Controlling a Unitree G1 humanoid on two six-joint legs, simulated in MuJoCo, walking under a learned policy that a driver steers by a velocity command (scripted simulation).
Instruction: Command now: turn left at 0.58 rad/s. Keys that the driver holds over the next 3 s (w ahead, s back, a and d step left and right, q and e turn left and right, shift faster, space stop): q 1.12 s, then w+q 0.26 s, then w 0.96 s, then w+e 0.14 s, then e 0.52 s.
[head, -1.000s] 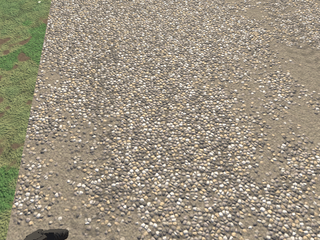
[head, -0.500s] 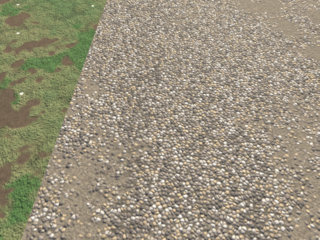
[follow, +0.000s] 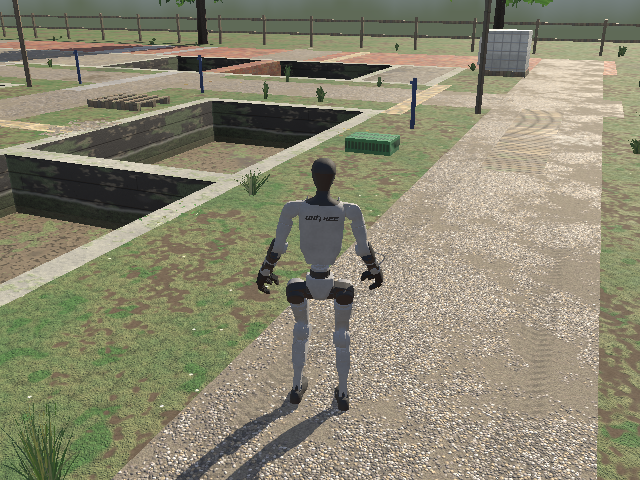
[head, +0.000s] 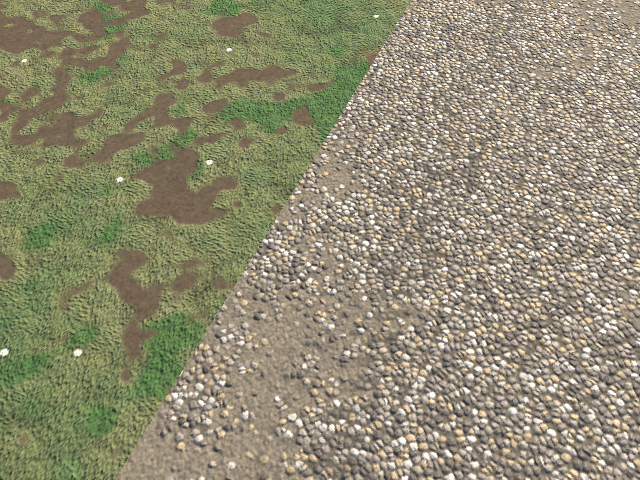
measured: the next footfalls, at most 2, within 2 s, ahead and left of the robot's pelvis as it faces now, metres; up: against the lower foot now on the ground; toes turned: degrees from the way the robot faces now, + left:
left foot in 0.36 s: +0.01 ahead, +0.15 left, +0.00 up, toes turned +15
right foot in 0.84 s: +0.11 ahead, -0.05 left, +0.00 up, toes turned +35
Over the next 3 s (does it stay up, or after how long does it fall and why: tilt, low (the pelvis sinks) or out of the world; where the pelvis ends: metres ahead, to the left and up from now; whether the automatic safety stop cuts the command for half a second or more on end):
stays up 0.47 0.69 0.00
